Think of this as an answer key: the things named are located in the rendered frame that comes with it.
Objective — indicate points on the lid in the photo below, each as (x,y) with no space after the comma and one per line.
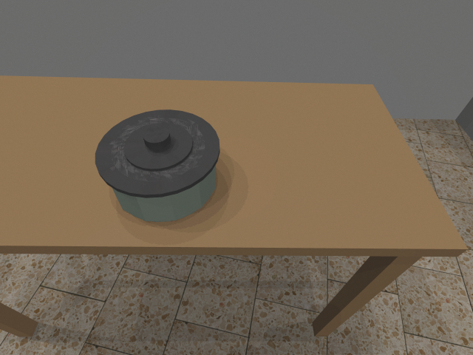
(127,165)

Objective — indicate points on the table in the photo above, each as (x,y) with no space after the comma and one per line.
(305,169)

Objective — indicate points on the knob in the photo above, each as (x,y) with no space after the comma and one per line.
(156,137)

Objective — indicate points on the pot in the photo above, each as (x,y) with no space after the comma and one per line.
(172,207)

